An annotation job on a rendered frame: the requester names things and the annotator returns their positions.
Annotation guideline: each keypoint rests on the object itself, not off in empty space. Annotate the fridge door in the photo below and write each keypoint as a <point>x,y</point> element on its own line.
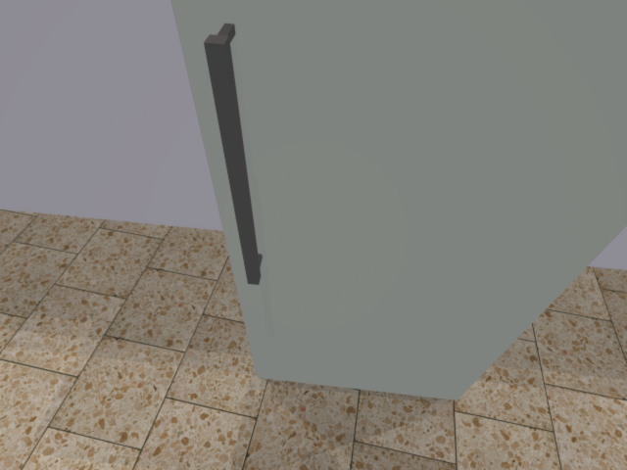
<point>426,176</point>

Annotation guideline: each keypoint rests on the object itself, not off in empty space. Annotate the handle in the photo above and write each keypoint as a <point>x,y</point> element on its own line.
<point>221,71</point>

